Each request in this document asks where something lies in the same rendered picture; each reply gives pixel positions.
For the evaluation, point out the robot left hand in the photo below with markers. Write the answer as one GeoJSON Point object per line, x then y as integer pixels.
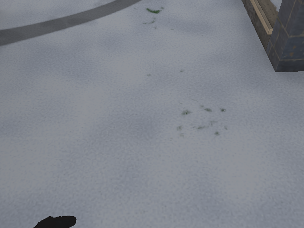
{"type": "Point", "coordinates": [58, 222]}

